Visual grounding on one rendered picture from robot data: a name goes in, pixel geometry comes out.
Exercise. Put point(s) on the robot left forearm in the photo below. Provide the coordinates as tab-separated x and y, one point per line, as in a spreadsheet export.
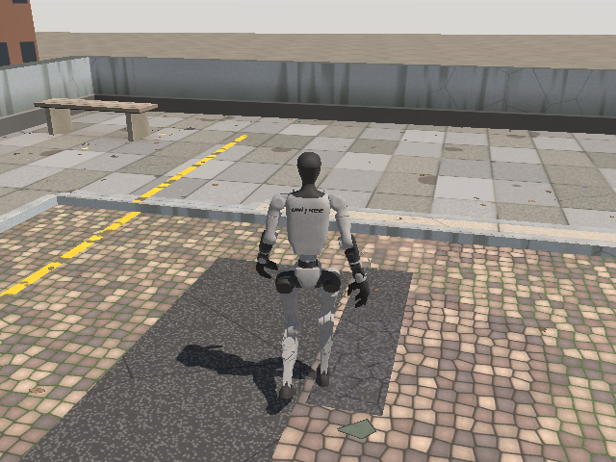
264	251

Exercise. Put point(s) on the robot left foot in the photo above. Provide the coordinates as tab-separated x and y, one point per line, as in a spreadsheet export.
286	392

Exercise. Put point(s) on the robot right forearm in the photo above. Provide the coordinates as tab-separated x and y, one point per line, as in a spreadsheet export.
355	263

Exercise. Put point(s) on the right robot hand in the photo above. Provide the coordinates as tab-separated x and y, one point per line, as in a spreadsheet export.
364	292

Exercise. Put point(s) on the robot right upper arm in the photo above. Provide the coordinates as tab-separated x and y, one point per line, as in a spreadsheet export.
338	204

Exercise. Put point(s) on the left robot hand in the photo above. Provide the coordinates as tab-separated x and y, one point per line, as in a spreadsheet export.
269	264

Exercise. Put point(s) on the robot left upper arm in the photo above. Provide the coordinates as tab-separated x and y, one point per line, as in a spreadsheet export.
277	203

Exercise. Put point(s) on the left robot shin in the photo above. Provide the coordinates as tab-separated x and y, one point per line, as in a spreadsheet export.
289	353

